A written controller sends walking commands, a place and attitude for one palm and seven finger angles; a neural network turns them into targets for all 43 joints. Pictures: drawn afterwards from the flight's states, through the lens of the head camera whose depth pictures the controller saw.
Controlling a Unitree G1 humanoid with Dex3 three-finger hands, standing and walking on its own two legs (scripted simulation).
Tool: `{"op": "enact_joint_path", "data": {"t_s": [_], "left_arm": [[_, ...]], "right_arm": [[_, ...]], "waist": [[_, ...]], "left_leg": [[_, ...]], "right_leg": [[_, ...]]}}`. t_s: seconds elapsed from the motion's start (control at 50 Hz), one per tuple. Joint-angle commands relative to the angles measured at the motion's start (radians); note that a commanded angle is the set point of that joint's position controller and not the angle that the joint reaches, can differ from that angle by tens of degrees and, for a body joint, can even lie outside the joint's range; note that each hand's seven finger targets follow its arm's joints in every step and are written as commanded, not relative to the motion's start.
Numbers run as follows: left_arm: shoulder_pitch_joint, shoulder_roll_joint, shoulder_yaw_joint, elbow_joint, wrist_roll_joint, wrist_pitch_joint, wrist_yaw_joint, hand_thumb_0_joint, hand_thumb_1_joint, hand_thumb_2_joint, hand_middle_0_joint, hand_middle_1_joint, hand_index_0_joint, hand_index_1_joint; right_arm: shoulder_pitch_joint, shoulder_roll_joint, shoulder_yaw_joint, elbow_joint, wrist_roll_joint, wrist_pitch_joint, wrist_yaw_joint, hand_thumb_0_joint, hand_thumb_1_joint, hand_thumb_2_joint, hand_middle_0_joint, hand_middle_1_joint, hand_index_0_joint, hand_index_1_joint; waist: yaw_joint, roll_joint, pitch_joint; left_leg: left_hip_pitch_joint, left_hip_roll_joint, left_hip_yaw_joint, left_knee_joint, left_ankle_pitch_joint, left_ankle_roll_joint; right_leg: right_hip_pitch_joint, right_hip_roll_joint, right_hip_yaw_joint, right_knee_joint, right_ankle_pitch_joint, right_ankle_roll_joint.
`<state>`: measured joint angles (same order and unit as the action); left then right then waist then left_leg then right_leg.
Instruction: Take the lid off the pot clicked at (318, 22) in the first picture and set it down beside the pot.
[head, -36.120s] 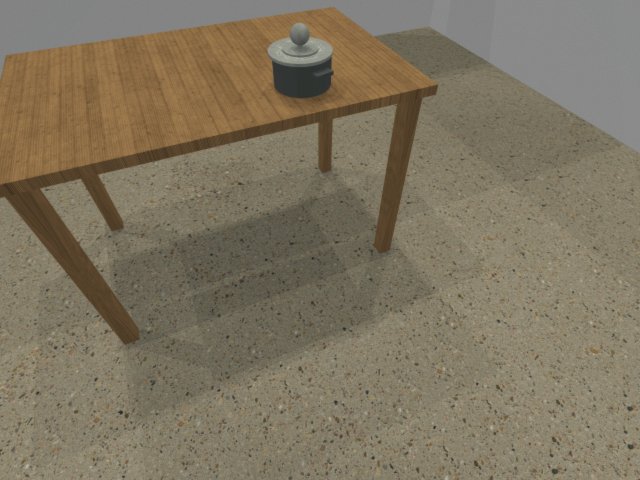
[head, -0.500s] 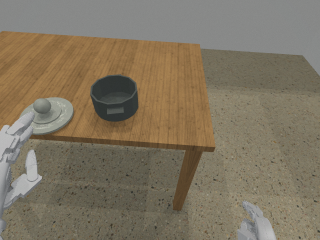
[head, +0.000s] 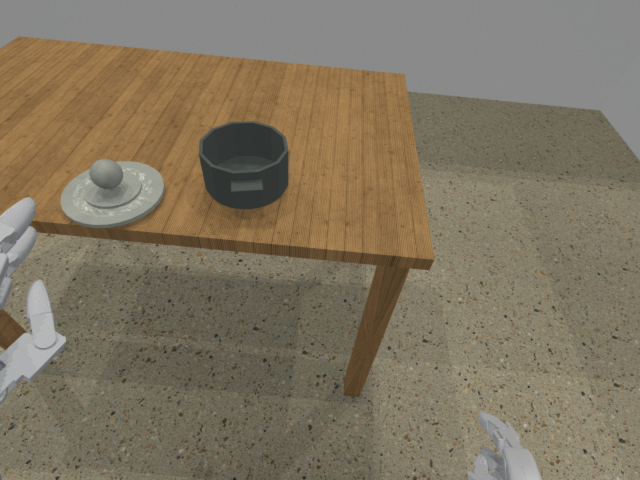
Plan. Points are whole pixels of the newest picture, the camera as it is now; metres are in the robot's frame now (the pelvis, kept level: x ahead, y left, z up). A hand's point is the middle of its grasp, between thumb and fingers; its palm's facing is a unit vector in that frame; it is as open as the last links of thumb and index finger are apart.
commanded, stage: step back with the hand held close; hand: left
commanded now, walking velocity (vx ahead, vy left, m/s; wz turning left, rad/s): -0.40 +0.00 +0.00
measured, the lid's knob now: (106, 173) +0.57 +0.40 +0.03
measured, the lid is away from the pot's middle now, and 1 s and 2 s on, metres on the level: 0.24 0.24 0.24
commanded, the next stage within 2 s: stop stepping back and stand still in 0.46 s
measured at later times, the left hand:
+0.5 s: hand out of the picture +0.08 +0.24 +0.17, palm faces +0.34 -0.86 -0.38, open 7.4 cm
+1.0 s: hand out of the picture -0.05 +0.24 +0.17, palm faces +0.37 -0.86 -0.36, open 7.5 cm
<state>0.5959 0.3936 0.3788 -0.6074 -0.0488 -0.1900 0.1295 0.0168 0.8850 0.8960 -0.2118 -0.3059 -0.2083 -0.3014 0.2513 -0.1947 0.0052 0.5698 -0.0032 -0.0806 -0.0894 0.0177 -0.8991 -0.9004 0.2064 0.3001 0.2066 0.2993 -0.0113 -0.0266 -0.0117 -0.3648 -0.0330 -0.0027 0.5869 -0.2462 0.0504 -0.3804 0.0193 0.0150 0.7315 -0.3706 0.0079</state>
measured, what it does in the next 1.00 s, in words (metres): walks backwards: right foot, then left foot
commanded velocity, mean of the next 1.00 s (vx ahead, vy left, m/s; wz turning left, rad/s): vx -0.07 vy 0.00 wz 0.02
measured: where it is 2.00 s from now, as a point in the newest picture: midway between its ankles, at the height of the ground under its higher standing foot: outside the picture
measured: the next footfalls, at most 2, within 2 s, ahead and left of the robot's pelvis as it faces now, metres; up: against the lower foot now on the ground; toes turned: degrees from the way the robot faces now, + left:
right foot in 0.12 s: -0.03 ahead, -0.12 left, +0.00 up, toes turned -1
left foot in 0.42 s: -0.05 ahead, +0.11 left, +0.00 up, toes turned -3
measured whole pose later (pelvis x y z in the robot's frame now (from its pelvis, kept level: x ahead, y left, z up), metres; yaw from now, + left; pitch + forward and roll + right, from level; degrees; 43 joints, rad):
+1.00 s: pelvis -0.27 +0.00 +0.00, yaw -2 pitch -1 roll +1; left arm 0.53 0.37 0.37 -0.50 -0.03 -0.15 0.15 0.02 0.89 0.90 -0.21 -0.30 -0.20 -0.30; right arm 0.29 -0.21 -0.01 0.61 0.01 -0.14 -0.08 0.02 -0.90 -0.90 0.21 0.30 0.21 0.30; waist -0.05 -0.06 -0.07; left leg -0.22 -0.02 0.05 0.57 -0.33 0.04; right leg -0.53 0.00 0.00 1.04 -0.42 0.01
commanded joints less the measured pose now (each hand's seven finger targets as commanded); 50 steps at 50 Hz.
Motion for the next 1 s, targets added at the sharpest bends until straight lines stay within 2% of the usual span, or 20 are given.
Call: {"op": "enact_joint_path", "data": {"t_s": [0.0,0.12,0.18,0.28,0.36,0.4,0.52,0.54,0.56,0.58,0.6,0.62,0.66,0.72,0.84,0.86,0.88,0.9,0.92,0.98], "left_arm": [[0.0,0.131,0.103,-0.242,-0.013,-0.084,0.016,0.0,0.9,0.9,-0.2,-0.3,-0.2,-0.3],[0.007,0.148,0.096,-0.212,-0.016,-0.085,-0.012,0.0,0.9,0.9,-0.2,-0.3,-0.2,-0.3],[0.037,0.171,0.12,-0.201,-0.027,-0.081,-0.006,0.0,0.9,0.9,-0.2,-0.3,-0.2,-0.3],[0.036,0.163,0.117,-0.177,-0.026,-0.048,0.004,0.0,0.9,0.9,-0.2,-0.3,-0.2,-0.3],[-0.081,0.149,0.075,-0.202,-0.018,-0.056,0.009,0.0,0.9,0.9,-0.2,-0.3,-0.2,-0.3],[-0.078,0.163,0.084,-0.217,-0.016,-0.079,0.016,0.0,0.9,0.9,-0.2,-0.3,-0.2,-0.3],[-0.021,0.131,0.07,-0.311,-0.028,-0.07,0.005,0.0,0.9,0.9,-0.2,-0.3,-0.2,-0.3],[-0.166,-0.095,-0.29,0.627,0.066,0.142,-0.099,0.0,0.9,0.9,-0.2,-0.3,-0.2,-0.3],[-0.187,0.107,0.043,-0.457,-0.045,0.005,-0.011,0.0,0.9,0.9,-0.2,-0.3,-0.2,-0.3],[-0.068,0.216,0.142,-0.367,-0.024,-0.048,0.013,0.0,0.9,0.9,-0.2,-0.3,-0.2,-0.3],[0.065,0.185,0.133,-0.29,-0.021,-0.047,0.008,0.0,0.9,0.9,-0.2,-0.3,-0.2,-0.3],[0.139,0.21,0.156,-0.287,-0.02,-0.022,0.01,0.0,0.9,0.9,-0.2,-0.3,-0.2,-0.3],[0.085,0.25,0.184,-0.298,-0.01,-0.025,0.014,0.0,0.9,0.9,-0.2,-0.3,-0.2,-0.3],[-0.054,0.144,0.088,-0.155,-0.001,-0.01,0.015,0.0,0.9,0.9,-0.2,-0.3,-0.2,-0.3],[-0.196,0.104,0.035,-0.035,0.014,-0.037,0.027,0.0,0.9,0.9,-0.2,-0.3,-0.2,-0.3],[-0.201,0.095,0.021,-0.059,0.01,-0.044,0.032,0.0,0.9,0.9,-0.2,-0.3,-0.2,-0.3],[-0.218,0.1,0.024,-0.127,0.011,-0.053,0.039,0.0,0.9,0.9,-0.2,-0.3,-0.2,-0.3],[-0.202,0.126,0.039,-0.176,0.028,-0.056,0.04,0.0,0.9,0.9,-0.2,-0.3,-0.2,-0.3],[-0.117,0.148,0.063,-0.183,0.033,-0.049,0.027,0.0,0.9,0.9,-0.2,-0.3,-0.2,-0.3],[-0.017,0.15,0.084,-0.263,0.016,-0.043,0.026,0.0,0.9,0.9,-0.2,-0.3,-0.2,-0.3]], "right_arm": [[-0.092,-0.135,-0.06,-0.14,-0.01,-0.09,0.006,0.0,-0.9,-0.9,0.2,0.3,0.2,0.3],[-0.13,-0.157,-0.053,-0.127,0.0,-0.066,0.025,0.0,-0.9,-0.9,0.2,0.3,0.2,0.3],[-0.121,-0.128,-0.069,-0.133,0.02,-0.032,0.025,0.0,-0.9,-0.9,0.2,0.3,0.2,0.3],[-0.174,-0.085,-0.059,-0.143,0.023,-0.008,0.013,0.0,-0.9,-0.9,0.2,0.3,0.2,0.3],[-0.175,-0.116,-0.029,-0.138,0.011,-0.006,-0.013,0.0,-0.9,-0.9,0.2,0.3,0.2,0.3],[-0.145,-0.134,-0.055,-0.139,0.006,-0.025,-0.016,0.0,-0.9,-0.9,0.2,0.3,0.2,0.3],[-0.09,-0.137,-0.069,-0.112,-0.014,-0.098,0.025,0.0,-0.9,-0.9,0.2,0.3,0.2,0.3],[-0.135,-0.273,-0.106,0.101,-0.017,-0.071,0.065,0.0,-0.9,-0.9,0.2,0.3,0.2,0.3],[-0.109,-0.108,-0.091,-0.153,0.001,-0.089,0.053,0.0,-0.9,-0.9,0.2,0.3,0.2,0.3],[-0.129,-0.172,-0.08,-0.137,-0.003,-0.114,0.03,0.0,-0.9,-0.9,0.2,0.3,0.2,0.3],[-0.092,-0.141,-0.077,-0.157,0.012,-0.107,0.032,0.0,-0.9,-0.9,0.2,0.3,0.2,0.3],[-0.107,-0.111,-0.061,-0.177,0.021,-0.086,0.04,0.0,-0.9,-0.9,0.2,0.3,0.2,0.3],[-0.134,-0.11,-0.061,-0.173,0.016,-0.054,0.03,0.0,-0.9,-0.9,0.2,0.3,0.2,0.3],[-0.109,-0.122,-0.061,-0.096,0.002,-0.043,0.012,0.0,-0.9,-0.9,0.2,0.3,0.2,0.3],[-0.09,-0.135,-0.038,-0.088,0.008,-0.084,-0.015,0.0,-0.9,-0.9,0.2,0.3,0.2,0.3],[-0.089,-0.143,-0.039,-0.099,0.011,-0.097,-0.018,0.0,-0.9,-0.9,0.2,0.3,0.2,0.3],[-0.075,-0.169,-0.046,-0.118,0.005,-0.103,-0.013,0.0,-0.9,-0.9,0.2,0.3,0.2,0.3],[-0.075,-0.15,-0.044,-0.144,0.005,-0.117,-0.005,0.0,-0.9,-0.9,0.2,0.3,0.2,0.3],[-0.079,-0.151,-0.059,-0.135,0.005,-0.124,0.008,0.0,-0.9,-0.9,0.2,0.3,0.2,0.3],[-0.103,-0.12,-0.047,-0.131,0.01,-0.14,0.042,0.0,-0.9,-0.9,0.2,0.3,0.2,0.3]], "waist": [[0.021,0.159,-0.111],[0.02,0.119,-0.197],[0.006,-0.058,-0.287],[0.017,-0.108,-0.099],[-0.022,0.044,0.0],[0.006,0.274,-0.093],[0.015,0.24,-0.151],[-0.053,0.228,0.001],[0.02,0.148,-0.167],[0.022,0.262,-0.179],[0.032,0.134,-0.186],[0.034,0.082,-0.146],[0.026,-0.199,-0.05],[-0.027,-0.115,-0.008],[-0.027,-0.051,0.003],[-0.029,0.079,0.0],[-0.025,0.331,0.012],[-0.021,0.367,0.028],[-0.003,0.225,-0.031],[-0.005,0.18,0.094]], "left_leg": [[0.087,0.282,-0.24,-0.213,0.457,0.069],[0.136,0.204,-0.121,-0.13,0.471,-0.002],[0.161,0.105,-0.014,0.019,0.349,-0.045],[-0.079,0.053,-0.111,0.399,-0.25,-0.059],[0.033,0.064,-0.051,-0.227,0.088,-0.058],[0.093,0.262,-0.228,-0.245,0.561,0.019],[0.098,0.314,-0.234,-0.221,0.575,0.096],[0.012,0.306,-0.321,-0.009,0.855,0.089],[0.178,0.288,-0.189,-0.26,0.479,0.054],[0.019,0.275,-0.183,-0.227,0.156,0.067],[-0.092,0.184,-0.16,-0.219,-0.198,0.023],[-0.126,0.099,-0.074,-0.163,-0.314,-0.022],[-0.091,-0.028,-0.005,0.354,-0.239,-0.086],[-0.001,0.025,-0.03,0.506,-0.152,-0.067],[0.139,0.057,0.055,-0.116,-0.217,0.005],[0.16,0.087,-0.007,-0.272,-0.253,0.021],[0.199,0.237,-0.29,-0.399,-0.406,0.07],[0.143,0.333,-0.442,-0.424,-0.431,0.132],[0.115,0.324,-0.331,-0.394,-0.255,0.163],[0.029,0.359,-0.462,-0.462,-0.389,0.188]], "right_leg": [[0.069,-0.005,0.009,-0.068,-0.041,0.002],[0.21,-0.034,0.011,-0.275,0.389,0.002],[0.209,-0.164,0.113,-0.309,0.74,-0.026],[0.034,-0.36,0.242,-0.405,0.576,-0.185],[0.066,-0.152,0.057,-0.231,0.535,-0.054],[0.056,-0.019,0.004,-0.036,0.157,0.008],[0.041,0.006,0.04,0.032,-0.062,0.015],[-0.115,-0.038,0.059,0.136,-0.016,-0.002],[0.045,0.062,-0.006,0.057,-0.116,0.046],[0.177,0.003,0.028,-0.063,-0.068,0.02],[0.29,0.021,-0.031,-0.165,-0.033,0.011],[0.299,-0.015,-0.003,-0.3,-0.033,-0.014],[-0.044,-0.334,0.488,-0.632,-0.42,-0.166],[-0.211,-0.293,0.372,-0.601,-0.455,-0.131],[-0.083,-0.199,0.076,-0.353,-0.296,-0.067],[-0.042,-0.136,0.019,-0.174,-0.213,-0.045],[-0.151,-0.009,-0.072,0.114,-0.139,-0.001],[-0.231,0.014,-0.034,0.334,-0.129,0.004],[-0.192,0.016,-0.01,0.483,-0.073,0.01],[-0.322,-0.074,0.061,0.507,-0.005,0.001]]}}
